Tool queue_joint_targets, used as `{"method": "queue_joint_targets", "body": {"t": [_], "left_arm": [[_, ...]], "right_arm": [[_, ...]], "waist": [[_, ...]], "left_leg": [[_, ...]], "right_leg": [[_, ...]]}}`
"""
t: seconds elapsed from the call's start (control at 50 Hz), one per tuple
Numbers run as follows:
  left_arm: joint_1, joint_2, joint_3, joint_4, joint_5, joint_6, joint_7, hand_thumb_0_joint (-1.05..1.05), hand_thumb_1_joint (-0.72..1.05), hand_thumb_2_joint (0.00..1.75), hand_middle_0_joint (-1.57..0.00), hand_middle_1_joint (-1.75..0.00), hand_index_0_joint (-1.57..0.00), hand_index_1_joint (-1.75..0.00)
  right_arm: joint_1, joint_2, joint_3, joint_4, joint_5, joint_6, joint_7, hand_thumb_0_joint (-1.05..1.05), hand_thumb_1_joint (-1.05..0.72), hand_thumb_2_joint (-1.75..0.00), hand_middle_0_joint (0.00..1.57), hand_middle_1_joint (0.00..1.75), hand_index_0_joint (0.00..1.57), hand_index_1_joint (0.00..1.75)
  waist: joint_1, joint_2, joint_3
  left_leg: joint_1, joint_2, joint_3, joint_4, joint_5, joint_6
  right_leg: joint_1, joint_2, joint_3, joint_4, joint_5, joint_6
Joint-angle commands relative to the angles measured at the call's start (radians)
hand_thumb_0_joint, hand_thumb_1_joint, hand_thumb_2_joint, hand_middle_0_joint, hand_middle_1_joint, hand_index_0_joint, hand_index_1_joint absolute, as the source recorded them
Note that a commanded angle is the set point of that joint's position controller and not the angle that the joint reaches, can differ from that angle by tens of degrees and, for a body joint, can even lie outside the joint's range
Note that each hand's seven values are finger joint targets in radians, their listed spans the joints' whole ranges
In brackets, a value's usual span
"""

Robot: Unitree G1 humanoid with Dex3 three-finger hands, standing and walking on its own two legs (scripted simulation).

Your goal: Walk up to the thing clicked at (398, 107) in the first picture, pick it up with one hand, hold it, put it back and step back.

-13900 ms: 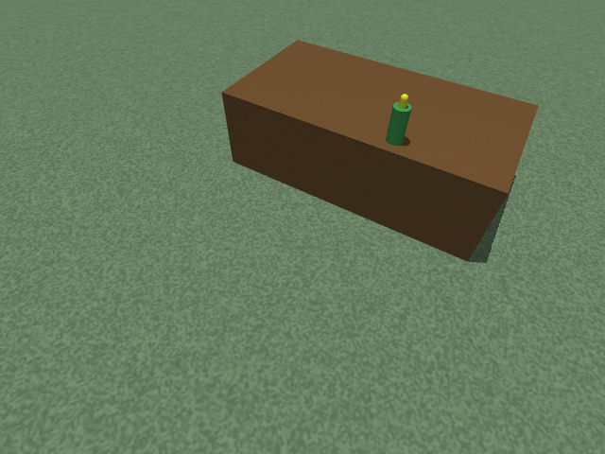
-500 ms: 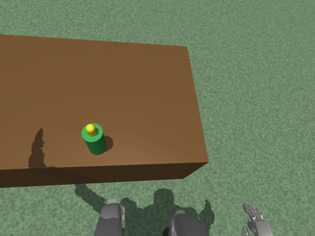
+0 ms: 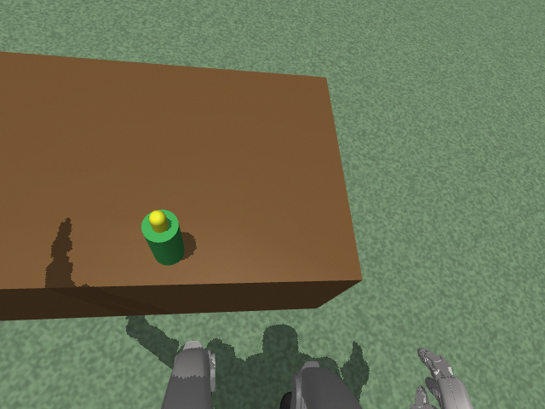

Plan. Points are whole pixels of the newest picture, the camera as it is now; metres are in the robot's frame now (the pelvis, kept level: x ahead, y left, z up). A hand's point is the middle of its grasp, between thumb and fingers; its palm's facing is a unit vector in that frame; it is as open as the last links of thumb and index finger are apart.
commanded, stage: go down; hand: left
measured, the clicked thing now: (163, 235) +0.42 +0.18 -0.20
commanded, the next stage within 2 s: approach in 0.60 s
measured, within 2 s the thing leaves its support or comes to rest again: neither
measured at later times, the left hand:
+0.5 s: hand out of the picture +0.34 +0.40 +0.06, palm faces +0.18 -0.98 +0.03, open 17.0 cm
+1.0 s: hand out of the picture +0.34 +0.38 +0.00, palm faces +0.13 -0.99 +0.06, open 17.5 cm
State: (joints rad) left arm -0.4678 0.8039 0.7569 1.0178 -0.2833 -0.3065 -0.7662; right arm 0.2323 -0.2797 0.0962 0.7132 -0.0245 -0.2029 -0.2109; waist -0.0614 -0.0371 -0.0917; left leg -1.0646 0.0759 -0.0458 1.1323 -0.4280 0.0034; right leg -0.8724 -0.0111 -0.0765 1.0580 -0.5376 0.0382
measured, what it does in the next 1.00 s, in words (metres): stands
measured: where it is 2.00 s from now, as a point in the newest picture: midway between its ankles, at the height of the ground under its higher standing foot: outside the picture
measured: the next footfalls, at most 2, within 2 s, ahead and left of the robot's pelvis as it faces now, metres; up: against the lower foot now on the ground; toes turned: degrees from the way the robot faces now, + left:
none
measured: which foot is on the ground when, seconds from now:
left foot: down 0.00-1.00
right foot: down 0.00-1.00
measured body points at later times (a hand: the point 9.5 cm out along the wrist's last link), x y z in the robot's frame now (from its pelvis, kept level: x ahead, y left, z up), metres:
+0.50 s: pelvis +0.00 +0.00 +0.00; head +0.12 +0.06 +0.43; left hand +0.33 +0.45 +0.06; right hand +0.11 -0.27 -0.09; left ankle +0.05 +0.11 -0.65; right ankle -0.02 -0.15 -0.65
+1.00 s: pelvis -0.01 +0.00 -0.02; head +0.14 +0.06 +0.40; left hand +0.33 +0.43 +0.00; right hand +0.11 -0.27 -0.11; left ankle +0.05 +0.11 -0.65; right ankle -0.02 -0.15 -0.65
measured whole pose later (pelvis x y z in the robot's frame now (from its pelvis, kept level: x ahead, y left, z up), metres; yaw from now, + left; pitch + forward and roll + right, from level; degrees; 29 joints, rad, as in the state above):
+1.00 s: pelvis -0.01 +0.00 -0.02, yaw -1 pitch +24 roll -5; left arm -0.49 0.76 0.70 1.09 -0.32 -0.41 -0.76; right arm 0.23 -0.30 0.10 0.71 -0.03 -0.23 -0.20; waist -0.06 -0.04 -0.11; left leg -1.21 0.07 -0.05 1.23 -0.45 0.01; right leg -1.02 -0.01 -0.07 1.18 -0.57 0.04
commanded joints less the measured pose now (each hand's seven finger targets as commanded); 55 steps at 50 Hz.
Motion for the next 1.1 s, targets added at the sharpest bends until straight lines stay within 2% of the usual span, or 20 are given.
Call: {"method": "queue_joint_targets", "body": {"t": [0.0,0.06,0.12,0.14,0.16,0.22,0.3,0.34,0.38,0.44,0.46,0.6,0.68,0.72,0.76,0.86,0.9,0.98,1.04,1.08], "left_arm": [[-0.217,0.383,0.043,-0.205,-0.036,-0.056,-0.006,0.0,-0.43,0.09,-0.05,-0.05,-0.03,-0.06],[-0.217,0.4,0.056,-0.218,-0.043,-0.053,-0.003,0.0,-0.43,0.09,-0.05,-0.05,-0.03,-0.06],[-0.224,0.394,0.06,-0.217,-0.046,-0.05,0.003,0.0,-0.42,0.09,-0.05,-0.05,-0.03,-0.06],[-0.192,0.394,0.067,-0.215,-0.048,-0.052,0.004,0.0,-0.41,0.1,-0.04,-0.06,-0.03,-0.07],[-0.203,0.396,0.068,-0.215,-0.046,-0.052,0.006,0.0,-0.44,0.09,-0.05,-0.06,-0.03,-0.07],[-0.214,0.391,0.062,-0.221,-0.049,-0.056,0.006,0.0,-0.43,0.08,-0.04,-0.06,-0.03,-0.06],[-0.221,0.407,0.074,-0.204,-0.049,-0.059,0.009,0.0,-0.43,0.11,-0.04,-0.07,-0.03,-0.08],[-0.197,0.386,0.062,-0.181,-0.046,-0.059,0.008,0.0,-0.44,0.11,-0.04,-0.07,-0.03,-0.07],[-0.239,0.408,0.068,-0.228,-0.047,-0.065,0.007,0.0,-0.41,0.1,-0.04,-0.06,-0.03,-0.07],[-0.224,0.39,0.062,-0.212,-0.052,-0.062,0.003,0.0,-0.4,0.1,-0.04,-0.05,-0.02,-0.06],[-0.218,0.413,0.076,-0.219,-0.048,-0.062,0.006,0.0,-0.41,0.1,-0.04,-0.06,-0.03,-0.06],[-0.213,0.399,0.065,-0.21,-0.045,-0.053,0.01,0.0,-0.43,0.1,-0.04,-0.05,-0.02,-0.06],[-0.231,0.426,0.083,-0.221,-0.04,-0.058,0.016,0.0,-0.42,0.09,-0.04,-0.06,-0.03,-0.06],[-0.205,0.379,0.059,-0.174,-0.042,-0.053,0.015,0.0,-0.55,0.03,-0.05,-0.07,-0.06,-0.06],[-0.18,0.329,0.033,-0.144,-0.045,-0.056,0.016,0.0,-0.57,0.03,-0.06,-0.07,-0.07,-0.07],[-0.192,0.247,-0.014,-0.101,-0.058,-0.104,-0.005,0.0,-0.61,0.03,-0.07,-0.08,-0.07,-0.08],[-0.208,0.227,-0.031,-0.083,-0.053,-0.138,-0.008,0.0,-0.61,0.03,-0.07,-0.08,-0.07,-0.08],[-0.268,0.226,-0.021,-0.071,-0.056,-0.216,0.002,0.0,-0.59,0.04,-0.06,-0.09,-0.07,-0.08],[-0.298,0.246,-0.001,-0.065,-0.049,-0.271,0.005,0.0,-0.54,0.06,-0.05,-0.09,-0.06,-0.09],[-0.314,0.257,0.006,-0.073,-0.041,-0.299,0.01,0.0,-0.53,0.07,-0.05,-0.09,-0.05,-0.09]], "right_arm": [[0.086,-0.213,-0.083,-0.076,0.003,-0.032,-0.02,0.0,-0.87,-0.89,0.2,0.3,0.2,0.3],[0.085,-0.217,-0.081,-0.075,0.003,-0.033,-0.02,0.0,-0.87,-0.89,0.2,0.3,0.2,0.3],[0.089,-0.212,-0.079,-0.074,0.004,-0.031,-0.023,0.0,-0.87,-0.89,0.2,0.3,0.2,0.3],[0.087,-0.206,-0.076,-0.074,0.003,-0.032,-0.021,0.0,-0.87,-0.89,0.2,0.3,0.2,0.3],[0.085,-0.204,-0.074,-0.075,0.002,-0.032,-0.021,0.0,-0.87,-0.89,0.2,0.3,0.2,0.3],[0.075,-0.212,-0.079,-0.082,0.008,-0.034,-0.024,0.0,-0.87,-0.89,0.2,0.3,0.2,0.3],[0.084,-0.208,-0.074,-0.078,0.005,-0.035,-0.023,0.0,-0.87,-0.89,0.2,0.3,0.2,0.3],[0.088,-0.206,-0.074,-0.076,0.005,-0.033,-0.025,0.0,-0.86,-0.89,0.2,0.3,0.2,0.3],[0.084,-0.211,-0.079,-0.075,0.003,-0.034,-0.024,0.0,-0.87,-0.89,0.2,0.3,0.2,0.3],[0.093,-0.212,-0.078,-0.07,0.003,-0.035,-0.026,0.0,-0.87,-0.89,0.2,0.3,0.2,0.3],[0.09,-0.214,-0.078,-0.072,0.003,-0.036,-0.025,0.0,-0.87,-0.89,0.2,0.3,0.2,0.3],[0.097,-0.215,-0.077,-0.068,0.001,-0.032,-0.027,0.0,-0.87,-0.89,0.2,0.3,0.2,0.3],[0.088,-0.208,-0.076,-0.071,0.0,-0.033,-0.025,0.0,-0.87,-0.89,0.2,0.3,0.2,0.3],[0.077,-0.205,-0.075,-0.079,0.004,-0.033,-0.026,0.0,-0.86,-0.88,0.2,0.3,0.2,0.3],[0.076,-0.203,-0.074,-0.081,0.005,-0.034,-0.023,0.0,-0.86,-0.88,0.2,0.3,0.2,0.3],[0.083,-0.206,-0.074,-0.071,0.0,-0.046,-0.012,0.0,-0.86,-0.88,0.2,0.3,0.2,0.3],[0.078,-0.209,-0.078,-0.062,-0.005,-0.052,-0.006,0.0,-0.86,-0.88,0.2,0.3,0.2,0.3],[0.053,-0.21,-0.073,-0.06,-0.019,-0.055,0.01,0.0,-0.86,-0.88,0.2,0.3,0.2,0.3],[0.053,-0.214,-0.072,-0.058,-0.037,-0.05,0.023,0.0,-0.86,-0.89,0.2,0.3,0.2,0.3],[0.054,-0.219,-0.072,-0.05,-0.048,-0.047,0.031,0.0,-0.87,-0.89,0.2,0.3,0.2,0.3]], "waist": [[0.029,0.252,-0.424],[0.04,0.289,-0.422],[0.029,0.244,-0.416],[0.042,0.247,-0.415],[0.037,0.226,-0.42],[0.038,0.253,-0.392],[0.033,0.229,-0.399],[0.029,0.212,-0.386],[0.034,0.26,-0.404],[0.024,0.251,-0.427],[0.036,0.259,-0.419],[0.036,0.248,-0.411],[0.045,0.252,-0.397],[0.031,0.234,-0.364],[0.019,0.193,-0.338],[0.0,0.154,-0.342],[-0.003,0.151,-0.347],[0.002,0.17,-0.392],[0.01,0.233,-0.489],[0.014,0.269,-0.564]], "left_leg": [[0.552,-0.034,-0.029,-0.153,0.273,0.0],[0.568,-0.027,-0.04,-0.158,0.275,-0.009],[0.546,-0.031,-0.037,-0.148,0.288,-0.003],[0.532,-0.035,-0.033,-0.145,0.293,-0.001],[0.519,-0.038,-0.029,-0.139,0.304,0.003],[0.537,-0.031,-0.035,-0.159,0.248,-0.003],[0.516,-0.034,-0.032,-0.148,0.258,0.001],[0.5,-0.037,-0.025,-0.149,0.248,0.004],[0.516,-0.036,-0.029,-0.149,0.224,-0.002],[0.553,-0.034,-0.027,-0.14,0.279,-0.001],[0.548,-0.033,-0.034,-0.146,0.277,-0.003],[0.556,-0.031,-0.032,-0.147,0.317,-0.002],[0.507,-0.037,-0.03,-0.149,0.246,0.0],[0.484,-0.037,-0.028,-0.159,0.187,0.001],[0.451,-0.034,-0.025,-0.151,0.178,0.004],[0.405,-0.033,-0.031,-0.073,0.245,0.008],[0.369,-0.034,-0.034,-0.033,0.232,0.008],[0.264,-0.033,-0.05,0.066,0.145,0.004],[0.252,-0.025,-0.074,0.164,0.193,-0.005],[0.261,-0.021,-0.077,0.23,0.273,-0.008]], "right_leg": [[-0.032,0.046,0.011,-0.133,0.226,-0.051],[-0.065,0.05,-0.001,-0.119,0.206,-0.053],[-0.046,0.049,0.001,-0.129,0.226,-0.053],[-0.027,0.046,0.004,-0.127,0.234,-0.052],[-0.014,0.043,0.01,-0.133,0.254,-0.05],[-0.06,0.049,0.007,-0.126,0.195,-0.052],[-0.037,0.048,0.007,-0.127,0.218,-0.053],[-0.022,0.046,0.014,-0.134,0.219,-0.051],[-0.054,0.046,0.015,-0.129,0.191,-0.054],[-0.049,0.046,0.01,-0.131,0.226,-0.049],[-0.052,0.047,0.005,-0.122,0.219,-0.052],[-0.047,0.049,0.002,-0.128,0.24,-0.052],[-0.039,0.045,0.01,-0.129,0.206,-0.054],[-0.051,0.046,0.012,-0.133,0.174,-0.054],[-0.06,0.047,0.015,-0.131,0.174,-0.053],[-0.142,0.041,0.012,-0.068,0.208,-0.051],[-0.198,0.04,0.014,-0.028,0.194,-0.053],[-0.355,0.04,0.01,0.097,0.116,-0.06],[-0.469,0.036,-0.001,0.216,0.106,-0.067],[-0.52,0.033,-0.005,0.277,0.13,-0.069]]}}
